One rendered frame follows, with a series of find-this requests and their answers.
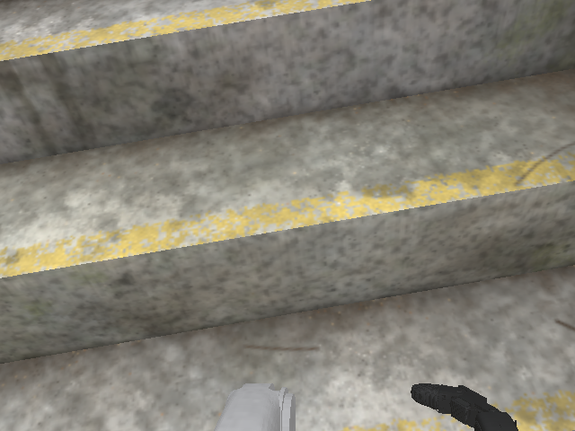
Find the left robot thigh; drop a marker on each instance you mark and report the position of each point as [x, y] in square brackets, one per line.
[258, 407]

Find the robot right hand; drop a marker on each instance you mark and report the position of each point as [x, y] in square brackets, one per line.
[465, 405]

